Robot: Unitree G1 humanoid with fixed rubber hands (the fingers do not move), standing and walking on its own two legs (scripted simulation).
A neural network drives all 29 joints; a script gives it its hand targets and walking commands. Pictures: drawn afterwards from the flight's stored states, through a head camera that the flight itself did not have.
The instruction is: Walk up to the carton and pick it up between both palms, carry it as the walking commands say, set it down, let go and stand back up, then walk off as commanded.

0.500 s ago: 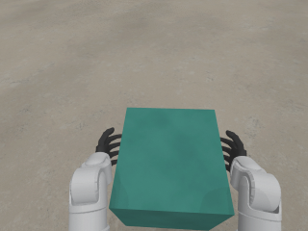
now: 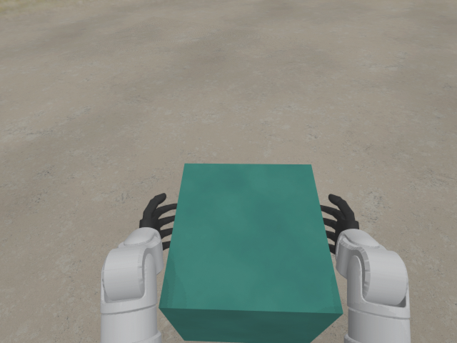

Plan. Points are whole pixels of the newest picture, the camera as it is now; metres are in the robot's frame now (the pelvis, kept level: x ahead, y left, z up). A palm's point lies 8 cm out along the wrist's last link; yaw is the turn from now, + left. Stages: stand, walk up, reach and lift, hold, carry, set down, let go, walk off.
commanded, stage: carry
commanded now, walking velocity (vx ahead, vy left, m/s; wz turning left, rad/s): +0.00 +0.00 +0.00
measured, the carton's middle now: (246, 254) +0.27 +0.00 +0.03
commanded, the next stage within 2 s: none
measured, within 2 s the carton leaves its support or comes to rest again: neither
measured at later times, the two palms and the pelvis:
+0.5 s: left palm (141, 236) +0.27 +0.17 +0.09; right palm (331, 233) +0.27 -0.14 +0.09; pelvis +0.01 +0.01 +0.00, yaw +0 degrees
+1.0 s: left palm (131, 232) +0.28 +0.19 +0.09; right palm (316, 229) +0.28 -0.12 +0.09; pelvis +0.01 +0.03 +0.00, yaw +0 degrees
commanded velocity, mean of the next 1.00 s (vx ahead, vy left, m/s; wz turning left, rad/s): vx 0.00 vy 0.00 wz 0.00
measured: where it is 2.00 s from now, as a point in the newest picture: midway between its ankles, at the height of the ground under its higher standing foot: outside the picture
